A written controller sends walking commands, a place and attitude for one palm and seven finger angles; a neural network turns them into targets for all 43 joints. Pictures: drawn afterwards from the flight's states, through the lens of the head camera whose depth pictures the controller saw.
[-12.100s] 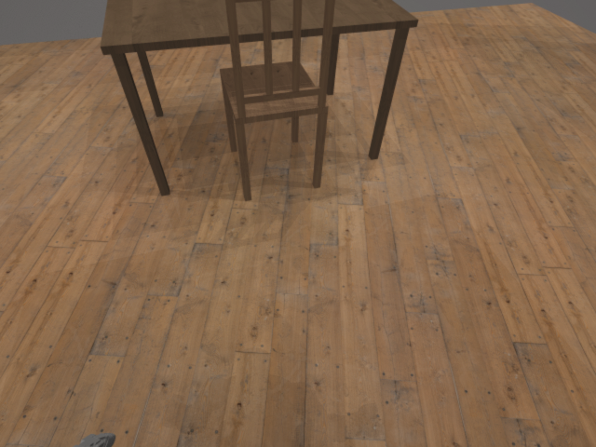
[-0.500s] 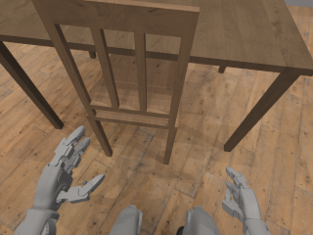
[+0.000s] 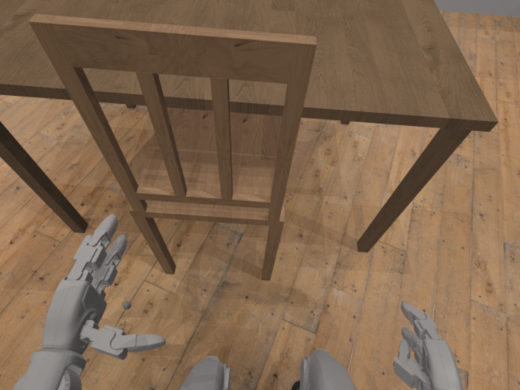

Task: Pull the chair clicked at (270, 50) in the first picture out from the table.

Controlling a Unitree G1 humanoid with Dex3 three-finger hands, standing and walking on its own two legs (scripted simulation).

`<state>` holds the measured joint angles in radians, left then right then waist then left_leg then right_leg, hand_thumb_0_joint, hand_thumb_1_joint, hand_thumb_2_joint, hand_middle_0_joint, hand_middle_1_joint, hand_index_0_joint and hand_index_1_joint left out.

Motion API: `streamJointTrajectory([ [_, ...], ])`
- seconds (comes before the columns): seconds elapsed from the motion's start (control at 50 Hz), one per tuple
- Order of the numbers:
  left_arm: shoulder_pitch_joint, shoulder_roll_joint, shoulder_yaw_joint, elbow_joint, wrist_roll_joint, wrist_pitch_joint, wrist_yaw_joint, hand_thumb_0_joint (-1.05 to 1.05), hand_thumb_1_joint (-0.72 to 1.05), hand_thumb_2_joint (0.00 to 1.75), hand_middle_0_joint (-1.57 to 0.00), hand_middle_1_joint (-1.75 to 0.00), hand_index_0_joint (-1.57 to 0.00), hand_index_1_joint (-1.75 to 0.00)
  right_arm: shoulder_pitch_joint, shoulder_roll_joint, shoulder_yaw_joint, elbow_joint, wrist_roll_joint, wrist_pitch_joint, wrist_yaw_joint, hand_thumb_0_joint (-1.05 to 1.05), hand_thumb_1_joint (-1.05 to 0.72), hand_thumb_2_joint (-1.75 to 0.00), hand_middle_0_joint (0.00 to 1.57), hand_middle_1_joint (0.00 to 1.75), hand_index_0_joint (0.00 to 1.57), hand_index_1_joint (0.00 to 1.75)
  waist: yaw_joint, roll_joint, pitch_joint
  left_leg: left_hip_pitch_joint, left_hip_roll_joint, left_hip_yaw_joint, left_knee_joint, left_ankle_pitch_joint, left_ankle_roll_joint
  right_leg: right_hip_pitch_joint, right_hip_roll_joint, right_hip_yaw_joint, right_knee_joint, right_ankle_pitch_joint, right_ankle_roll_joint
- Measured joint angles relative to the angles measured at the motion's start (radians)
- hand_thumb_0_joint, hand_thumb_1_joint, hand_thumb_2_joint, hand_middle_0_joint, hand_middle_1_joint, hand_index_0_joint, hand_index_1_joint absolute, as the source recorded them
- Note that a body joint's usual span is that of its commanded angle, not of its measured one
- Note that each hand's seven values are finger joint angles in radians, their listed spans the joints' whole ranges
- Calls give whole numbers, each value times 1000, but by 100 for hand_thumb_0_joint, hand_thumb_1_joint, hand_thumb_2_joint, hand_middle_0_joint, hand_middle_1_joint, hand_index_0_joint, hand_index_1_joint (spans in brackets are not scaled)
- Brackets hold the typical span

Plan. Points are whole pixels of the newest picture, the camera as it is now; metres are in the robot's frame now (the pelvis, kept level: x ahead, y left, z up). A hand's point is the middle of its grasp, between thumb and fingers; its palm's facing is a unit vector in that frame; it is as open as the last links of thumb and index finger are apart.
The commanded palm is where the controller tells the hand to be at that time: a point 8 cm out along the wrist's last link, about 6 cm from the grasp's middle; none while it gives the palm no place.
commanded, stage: raise the hand toward the chair's back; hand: left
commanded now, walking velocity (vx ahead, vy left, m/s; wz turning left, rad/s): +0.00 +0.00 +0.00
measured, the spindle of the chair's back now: (167, 144) +0.52 +0.20 +0.02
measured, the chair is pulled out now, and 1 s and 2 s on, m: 0.00 0.00 0.00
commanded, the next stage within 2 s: aim the fingers beside a spindle in 0.96 s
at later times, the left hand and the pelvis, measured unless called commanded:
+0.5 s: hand (117, 278) +0.25 +0.21 +0.05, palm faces +0.00 -1.00 -0.07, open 16.9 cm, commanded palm +0.23 +0.26 +0.06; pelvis +0.01 +0.00 +0.01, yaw +0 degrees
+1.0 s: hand (125, 282) +0.25 +0.19 +0.05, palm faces +0.01 -1.00 -0.07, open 16.9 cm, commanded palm +0.23 +0.25 +0.06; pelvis +0.01 -0.01 +0.01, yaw +0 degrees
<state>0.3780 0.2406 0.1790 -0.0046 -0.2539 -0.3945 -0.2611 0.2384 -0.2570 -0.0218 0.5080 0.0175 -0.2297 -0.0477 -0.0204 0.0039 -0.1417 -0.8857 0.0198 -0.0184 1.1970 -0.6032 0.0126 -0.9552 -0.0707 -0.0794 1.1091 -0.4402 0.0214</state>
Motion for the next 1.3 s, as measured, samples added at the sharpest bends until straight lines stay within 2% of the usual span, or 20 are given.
streamJointTrajectory([
  [0.16, -22, 5, 5, -7, 7, 32, -11, -1, -40, 34, -7, -9, -7, -9, -25, 33, 35, -29, -5, 19, 13, 1, -91, -90, 20, 30, 20, 30, 16, 7, -7, 23, 0, -6, -18, -3, 1, 27, 0, -7, -22, -3, 3],
  [0.32, -49, 11, 30, 14, -3, 44, -26, -1, -47, 31, -7, -8, -7, -8, -13, 41, 51, -15, -6, 25, 15, 1, -91, -90, 21, 30, 20, 30, 19, 15, -7, 33, 1, -11, -29, -3, -1, 41, 2, -12, -34, -5, 3],
  [0.54, -93, 28, 60, 60, -13, 41, -34, -1, -49, 30, -6, -8, -6, -8, 19, 13, 33, 20, 1, 22, 9, 1, -91, -90, 20, 30, 20, 30, 0, 19, 0, 56, 3, -7, -64, 14, -4, 59, 5, -9, -63, 9, 0],
  [0.68, -89, 23, 55, 82, -10, 24, -26, -1, -49, 30, -6, -8, -6, -8, 30, 4, 23, 24, 1, 15, 10, 1, -91, -90, 20, 30, 20, 30, -10, 17, -2, 69, 3, -2, -86, 25, -7, 67, 7, -4, -77, 18, -4],
  [0.82, -94, 15, 51, 104, -7, -3, -21, -1, -49, 30, -6, -8, -7, -8, 20, 6, 25, 27, 1, 10, 10, 1, -91, -90, 20, 30, 20, 30, -7, 16, 0, 68, 4, -3, -86, 29, -11, 65, 7, -6, -72, 17, -9],
  [1.1, -106, 11, 50, 121, -13, -15, -37, -1, -50, 30, -6, -8, -7, -8, -3, 16, 35, 34, 1, 2, 8, 1, -91, -90, 20, 30, 20, 30, 4, 22, 2, 65, 3, -10, -85, 32, -16, 62, 6, -11, -67, 15, -13],
  [1.3, -195, 10, 43, 183, -2, -17, -39, -1, -50, 30, -6, -8, -6, -8, -8, 4, 36, 43, -4, -5, 6, 1, -91, -90, 20, 30, 20, 30, -1, 19, 1, 28, 1, -9, -57, 25, -15, 25, 3, -9, -40, 10, -13],
])
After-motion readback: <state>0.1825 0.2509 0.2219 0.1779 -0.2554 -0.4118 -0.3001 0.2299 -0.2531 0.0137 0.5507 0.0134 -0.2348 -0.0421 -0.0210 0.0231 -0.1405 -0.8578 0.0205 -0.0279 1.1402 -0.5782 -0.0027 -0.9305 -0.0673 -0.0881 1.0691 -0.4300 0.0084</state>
